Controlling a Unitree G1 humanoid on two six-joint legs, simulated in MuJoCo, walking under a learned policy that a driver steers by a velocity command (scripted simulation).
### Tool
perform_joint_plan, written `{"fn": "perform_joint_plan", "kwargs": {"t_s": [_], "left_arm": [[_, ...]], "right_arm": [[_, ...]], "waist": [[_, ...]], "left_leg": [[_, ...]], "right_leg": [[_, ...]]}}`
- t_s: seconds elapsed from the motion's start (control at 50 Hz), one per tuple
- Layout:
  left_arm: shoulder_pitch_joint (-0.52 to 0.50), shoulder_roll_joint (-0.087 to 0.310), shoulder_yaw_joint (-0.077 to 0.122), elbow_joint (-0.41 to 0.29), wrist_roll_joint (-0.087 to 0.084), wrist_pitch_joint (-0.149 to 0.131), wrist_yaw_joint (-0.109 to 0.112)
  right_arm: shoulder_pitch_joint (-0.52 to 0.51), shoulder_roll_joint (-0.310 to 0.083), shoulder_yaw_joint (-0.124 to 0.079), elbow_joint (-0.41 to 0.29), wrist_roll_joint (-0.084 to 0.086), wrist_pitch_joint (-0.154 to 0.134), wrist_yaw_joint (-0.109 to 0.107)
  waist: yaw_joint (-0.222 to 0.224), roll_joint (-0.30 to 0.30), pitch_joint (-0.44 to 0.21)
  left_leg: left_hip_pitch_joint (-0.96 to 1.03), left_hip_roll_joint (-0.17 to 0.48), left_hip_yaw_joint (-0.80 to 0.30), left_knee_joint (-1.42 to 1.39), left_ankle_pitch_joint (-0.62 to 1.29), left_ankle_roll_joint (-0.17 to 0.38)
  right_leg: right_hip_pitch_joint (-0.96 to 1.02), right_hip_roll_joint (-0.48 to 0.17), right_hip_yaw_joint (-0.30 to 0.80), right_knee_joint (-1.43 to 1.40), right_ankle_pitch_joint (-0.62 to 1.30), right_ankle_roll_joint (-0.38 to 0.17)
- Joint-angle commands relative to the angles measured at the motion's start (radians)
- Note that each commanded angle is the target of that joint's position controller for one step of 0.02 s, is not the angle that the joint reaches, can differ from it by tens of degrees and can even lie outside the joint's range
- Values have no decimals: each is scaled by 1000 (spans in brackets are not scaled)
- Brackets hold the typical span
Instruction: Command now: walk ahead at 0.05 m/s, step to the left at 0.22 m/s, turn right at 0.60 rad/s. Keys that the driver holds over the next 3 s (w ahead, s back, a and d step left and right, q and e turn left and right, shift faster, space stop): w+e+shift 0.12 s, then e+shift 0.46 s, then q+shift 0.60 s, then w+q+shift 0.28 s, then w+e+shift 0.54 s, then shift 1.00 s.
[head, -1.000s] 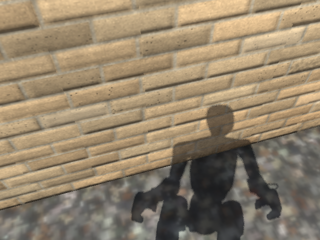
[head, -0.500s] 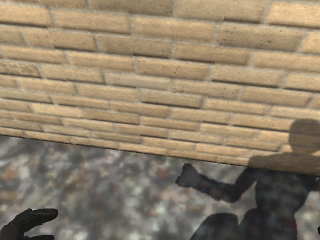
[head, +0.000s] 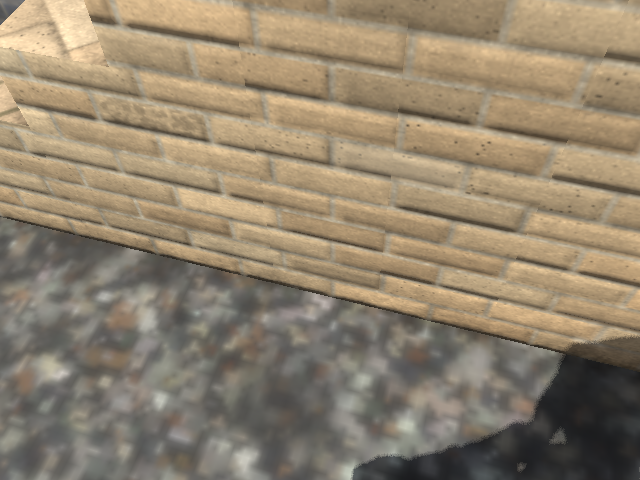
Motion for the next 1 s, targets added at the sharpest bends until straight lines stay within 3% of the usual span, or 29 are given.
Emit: {"fn": "perform_joint_plan", "kwargs": {"t_s": [0.02, 0.04, 0.06, 0.1, 0.12, 0.14, 0.16, 0.22, 0.24, 0.26, 0.28, 0.3, 0.38, 0.44, 0.48, 0.5, 0.52, 0.54, 0.56, 0.58, 0.6, 0.62, 0.64, 0.68, 0.74, 0.78, 0.82, 0.9, 1.0], "left_arm": [[-17, 40, -4, -144, 18, -22, -2], [-48, 98, 11, -128, -2, -16, -3], [-24, 107, 20, -76, -19, 6, -23], [33, 105, 24, -50, -10, 31, -45], [-11, 90, 17, -74, -8, 34, -54], [-217, 53, -7, -120, 51, 30, -136], [-302, 45, -3, -149, 18, 33, -172], [-248, 60, 9, -80, 40, 10, -209], [-281, 48, 4, -74, 62, 8, -205], [-270, 31, 1, -121, -60, -30, -149], [-327, 26, -9, -126, -64, -46, -132], [-373, 19, -12, -152, -49, -53, -126], [-451, -50, -46, -234, -23, -52, -147], [-406, -7, -34, -230, -25, -43, -162], [-285, 50, -8, -201, -26, -31, -159], [-182, 98, 17, -174, -28, -30, -153], [-9, 157, 51, -130, -16, -30, -136], [-3, 207, 60, -107, -18, -40, -116], [-62, 310, 71, -165, 42, -59, -121], [-79, 284, 70, -211, 42, -82, -119], [-190, 228, 56, -226, 17, -87, -110], [-295, 144, 28, -239, -9, -89, -108], [-356, 79, 0, -236, -17, -78, -98], [-375, 37, -33, -197, 8, -80, -98], [-373, -2, -60, -122, 32, -88, -101], [-352, 32, -55, -104, 36, -95, -102], [-363, 104, -34, -96, 36, -81, -99], [-368, 98, -28, -78, 18, -64, -61], [-392, 68, -34, -82, 7, -11, -15]], "right_arm": [[93, -280, -84, -50, -48, -12, -5], [18, -194, -61, -55, -46, -26, -4], [-132, -126, -37, -118, -10, -68, -8], [-160, -125, -38, -102, 22, -91, -39], [-143, -122, -36, -96, 18, -94, -56], [31, -134, -30, -32, 0, -81, -42], [3, -155, -31, -38, -11, -77, -40], [118, -170, -42, 28, -14, -112, -70], [137, -166, -41, 50, -14, -128, -75], [99, -128, -37, 18, 13, -137, -91], [88, -118, -33, 24, 10, -133, -97], [77, -131, -38, 20, 0, -125, -101], [-12, -210, -67, 2, -3, -91, -93], [-32, -247, -84, 13, 25, -72, -88], [-48, -271, -95, 14, 55, -68, -75], [-68, -243, -90, 6, 71, -66, -70], [-100, -199, -76, -14, 78, -73, -66], [-50, -44, -29, -31, 33, -102, -50], [-9, -34, -6, -87, 8, -132, -49], [-65, -143, -15, -81, 5, -162, -46], [-87, -193, -21, -89, 32, -167, -54], [-60, -209, -22, -46, 21, -145, -74], [-31, -218, -23, -19, 0, -119, -93], [16, -173, -12, 2, -8, -85, -96], [26, -70, 26, 18, 0, -71, -90], [-54, -76, 32, 12, 11, -72, -90], [-110, -146, 13, -12, 28, -62, -92], [-159, -153, 9, -52, 27, -68, -93], [-118, -115, 14, -36, 39, -90, -53]], "waist": [[-40, 400, -170], [-17, 291, -107], [12, 119, -94], [49, 133, -149], [31, 157, -153], [-90, 213, -214], [-113, 260, -92], [-103, 89, -45], [-108, 78, -21], [-109, 128, 5], [-126, 119, 25], [-131, 101, 51], [-122, 91, 78], [-78, 62, -13], [0, 107, -116], [53, 118, -176], [146, 61, -252], [68, -154, -216], [-8, -252, -404], [53, -101, -539], [14, -69, -406], [-42, 30, -296], [-76, 61, -274], [-114, 14, -261], [-116, -93, -261], [-69, -88, -235], [-53, -123, -179], [-41, -93, -139], [-62, -75, -196]], "left_leg": [[82, 318, -294, -226, 296, 261], [29, 265, -210, -239, 239, 236], [89, 337, -233, -143, 568, 155], [160, 288, -41, -61, 862, 110], [166, 278, 12, -83, 803, 130], [197, 281, -121, -249, -276, 58], [198, 309, -179, -319, -395, 20], [326, 326, -70, -336, -120, 18], [343, 332, -21, -334, -54, 34], [423, 326, 25, -303, 54, 71], [413, 324, 57, -302, 129, 87], [383, 321, 92, -307, 208, 100], [222, 289, 248, -286, 519, 135], [201, 255, 323, -156, 882, 119], [237, 258, 330, 11, 1089, 109], [202, 250, 328, 171, 1087, 99], [32, 206, 324, 436, 864, 58], [-290, 94, 282, 670, -182, 0], [-594, -83, 137, 1010, -466, -54], [-616, -53, -99, 1025, -340, -50], [-611, 1, -101, 944, -220, -37], [-553, 58, -72, 859, -155, -45], [-474, 97, -53, 800, -111, -54], [-232, 101, 3, 686, -71, -55], [-94, 104, 41, 431, 39, -58], [-81, 98, 41, 363, 93, -47], [-166, 98, 49, 381, 46, -32], [-298, 118, 53, 381, -72, -26], [-218, 73, 120, 117, -5, 27]], "right_leg": [[-293, 132, -127, 530, -344, -46], [-299, 101, -110, 635, -265, -55], [-365, 73, 27, 639, -170, -40], [-314, 63, 3, 665, -47, -6], [-317, 46, -43, 671, 5, 9], [-426, 50, -116, 718, 139, -72], [-564, 90, -73, 711, 195, -81], [-562, 82, -56, 660, 237, -109], [-576, 66, -85, 661, 217, -114], [-626, 22, -41, 597, 196, -111], [-620, 15, -67, 554, 191, -103], [-602, 8, -96, 505, 187, -89], [-417, -2, -205, 300, 170, -45], [-192, 74, -298, 180, 157, -89], [-36, 135, -309, 125, 162, -145], [96, 172, -294, 76, 166, -191], [367, 192, -236, -35, 260, -257], [577, 82, -39, -6, 663, -293], [790, -175, 540, -58, 748, -559], [785, -216, 611, -180, 599, -594], [621, -207, 493, -230, 492, -529], [456, -161, 354, -222, 561, -450], [340, -153, 255, -210, 686, -408], [96, -93, 80, -222, 835, -367], [36, 2, -112, -218, 819, -308], [48, -33, -118, -239, 717, -310], [74, -74, -84, -262, 534, -328], [189, -164, -26, -228, 518, -347], [296, -163, -98, -67, 709, -273]]}}
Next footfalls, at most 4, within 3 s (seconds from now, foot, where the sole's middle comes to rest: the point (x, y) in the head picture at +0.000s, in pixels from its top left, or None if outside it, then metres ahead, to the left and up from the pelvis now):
0.54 right None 0.19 -0.16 -0.77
1.04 left None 0.29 0.05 -0.77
1.40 right None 0.29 -0.18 -0.77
1.70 left None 0.31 0.11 -0.77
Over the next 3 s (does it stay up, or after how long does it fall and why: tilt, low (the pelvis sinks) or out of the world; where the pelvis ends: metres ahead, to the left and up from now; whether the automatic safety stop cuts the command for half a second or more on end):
stays up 0.26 -0.05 0.01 its command is cut before an obstacle after 1.2 s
